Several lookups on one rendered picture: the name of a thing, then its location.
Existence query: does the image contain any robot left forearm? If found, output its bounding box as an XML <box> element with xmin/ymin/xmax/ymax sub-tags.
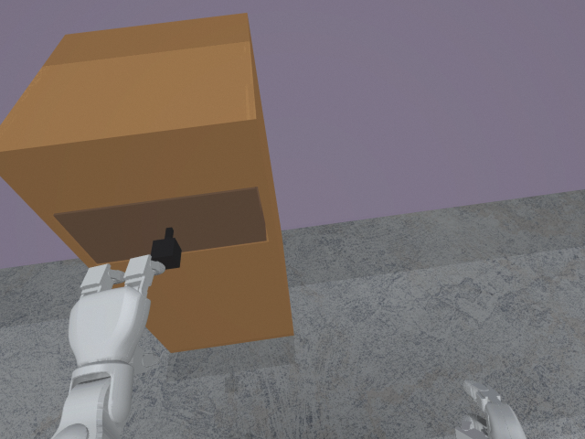
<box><xmin>51</xmin><ymin>360</ymin><xmax>134</xmax><ymax>439</ymax></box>

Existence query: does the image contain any handle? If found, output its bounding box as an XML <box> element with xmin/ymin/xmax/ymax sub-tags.
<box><xmin>151</xmin><ymin>228</ymin><xmax>182</xmax><ymax>270</ymax></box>

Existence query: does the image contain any robot left hand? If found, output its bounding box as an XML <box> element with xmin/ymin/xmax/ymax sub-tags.
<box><xmin>69</xmin><ymin>254</ymin><xmax>165</xmax><ymax>375</ymax></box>

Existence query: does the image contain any robot right hand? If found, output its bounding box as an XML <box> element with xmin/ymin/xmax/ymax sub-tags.
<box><xmin>455</xmin><ymin>380</ymin><xmax>527</xmax><ymax>439</ymax></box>

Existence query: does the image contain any cabinet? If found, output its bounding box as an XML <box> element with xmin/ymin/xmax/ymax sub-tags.
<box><xmin>0</xmin><ymin>13</ymin><xmax>294</xmax><ymax>353</ymax></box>

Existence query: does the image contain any drawer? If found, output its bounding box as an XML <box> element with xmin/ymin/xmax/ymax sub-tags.
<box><xmin>53</xmin><ymin>187</ymin><xmax>267</xmax><ymax>264</ymax></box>

